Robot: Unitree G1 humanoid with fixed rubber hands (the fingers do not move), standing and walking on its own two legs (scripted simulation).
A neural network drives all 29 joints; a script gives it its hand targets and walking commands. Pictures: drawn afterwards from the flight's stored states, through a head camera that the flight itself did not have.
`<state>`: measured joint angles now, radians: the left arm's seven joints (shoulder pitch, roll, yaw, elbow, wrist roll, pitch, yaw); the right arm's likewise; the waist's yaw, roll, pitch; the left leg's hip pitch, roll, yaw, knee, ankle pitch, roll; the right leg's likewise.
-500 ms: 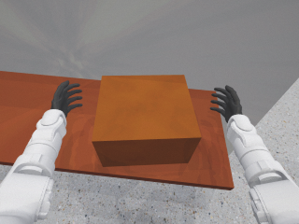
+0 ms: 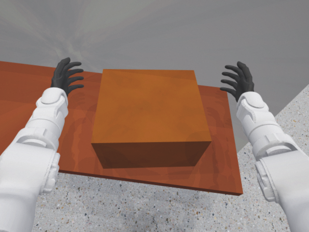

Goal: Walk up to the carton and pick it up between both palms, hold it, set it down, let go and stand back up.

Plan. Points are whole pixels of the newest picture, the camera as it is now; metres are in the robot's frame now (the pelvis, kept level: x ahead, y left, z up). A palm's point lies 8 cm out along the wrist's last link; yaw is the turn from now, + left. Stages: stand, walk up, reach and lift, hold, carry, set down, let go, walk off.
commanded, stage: reach and lift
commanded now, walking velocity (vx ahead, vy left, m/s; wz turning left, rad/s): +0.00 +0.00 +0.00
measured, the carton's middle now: (149, 118) +0.45 +0.05 -0.02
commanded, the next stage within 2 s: none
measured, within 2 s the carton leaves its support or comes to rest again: neither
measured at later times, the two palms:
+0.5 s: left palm (76, 115) +0.42 +0.27 +0.00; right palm (227, 119) +0.45 -0.18 +0.01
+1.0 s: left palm (86, 114) +0.42 +0.24 +0.00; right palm (215, 115) +0.45 -0.15 +0.02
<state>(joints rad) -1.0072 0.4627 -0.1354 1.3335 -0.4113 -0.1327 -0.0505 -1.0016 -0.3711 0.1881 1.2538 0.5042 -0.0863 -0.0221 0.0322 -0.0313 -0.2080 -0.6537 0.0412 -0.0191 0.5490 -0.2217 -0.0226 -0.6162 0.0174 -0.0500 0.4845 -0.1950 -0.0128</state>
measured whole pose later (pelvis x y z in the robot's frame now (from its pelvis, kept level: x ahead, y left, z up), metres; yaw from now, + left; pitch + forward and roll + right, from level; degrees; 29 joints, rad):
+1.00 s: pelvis -0.02 +0.00 -0.04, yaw +0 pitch +29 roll -1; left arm -1.04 0.32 -0.10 1.53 -0.38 -0.40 -0.02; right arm -1.01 -0.22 0.09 1.35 0.35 -0.28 -0.04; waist 0.02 -0.03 -0.28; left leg -1.02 0.03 -0.03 0.82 -0.30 -0.03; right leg -0.99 0.00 -0.06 0.79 -0.30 -0.02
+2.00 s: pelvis +0.00 +0.01 +0.00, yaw +1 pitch +23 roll -1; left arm -0.95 0.26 0.27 1.61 -0.04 -0.60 -0.04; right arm -0.84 -0.10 -0.49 1.28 -0.30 -0.49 0.01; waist 0.02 0.00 -0.15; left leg -0.74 0.02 0.00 0.57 -0.22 0.00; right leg -0.69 -0.01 -0.05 0.51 -0.20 0.01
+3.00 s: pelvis +0.00 +0.02 +0.00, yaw +0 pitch +25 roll -2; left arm -0.92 0.23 0.20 1.56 -0.08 -0.63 0.00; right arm -0.84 -0.15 -0.41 1.40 -0.26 -0.62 -0.06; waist 0.02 -0.02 -0.19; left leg -0.77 0.04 0.01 0.51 -0.17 0.01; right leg -0.70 0.00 -0.07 0.40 -0.13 0.01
